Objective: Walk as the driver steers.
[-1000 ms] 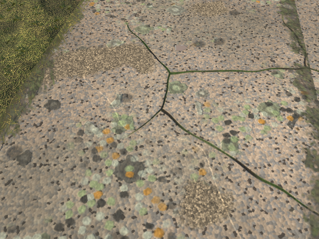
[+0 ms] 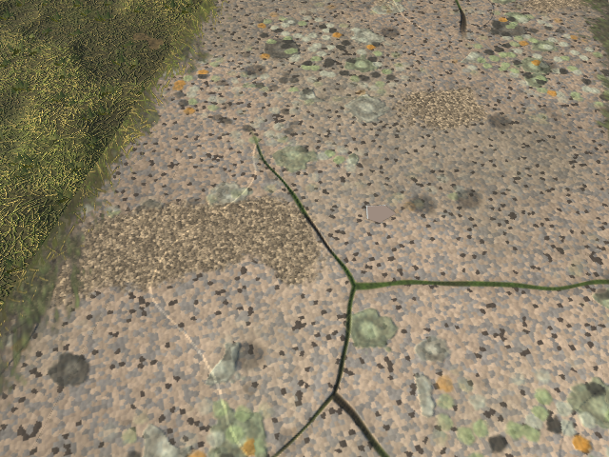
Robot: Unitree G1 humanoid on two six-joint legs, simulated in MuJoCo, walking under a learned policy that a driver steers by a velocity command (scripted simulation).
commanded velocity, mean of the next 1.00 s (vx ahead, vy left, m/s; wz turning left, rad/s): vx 0.35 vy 0.00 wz -0.19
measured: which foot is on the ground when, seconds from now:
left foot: down 0.00-0.26, up 0.28-0.72, down 0.74-1.00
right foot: up 0.00-0.22, down 0.24-0.74, up 0.76-1.00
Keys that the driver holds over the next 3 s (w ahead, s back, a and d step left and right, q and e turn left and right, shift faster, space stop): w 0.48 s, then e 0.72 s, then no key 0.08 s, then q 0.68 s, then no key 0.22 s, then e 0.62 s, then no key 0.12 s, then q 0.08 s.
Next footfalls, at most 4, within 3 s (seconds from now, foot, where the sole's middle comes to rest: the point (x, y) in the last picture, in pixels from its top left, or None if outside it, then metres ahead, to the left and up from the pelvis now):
0.24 right None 0.32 -0.16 -0.79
0.74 left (275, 419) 0.59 0.05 -0.79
1.16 right None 0.47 -0.18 -0.79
1.54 left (285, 435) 0.56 0.03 -0.79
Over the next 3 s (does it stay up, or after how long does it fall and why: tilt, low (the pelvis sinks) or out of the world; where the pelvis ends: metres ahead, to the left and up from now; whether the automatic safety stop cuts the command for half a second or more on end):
stays up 0.45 -0.15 0.00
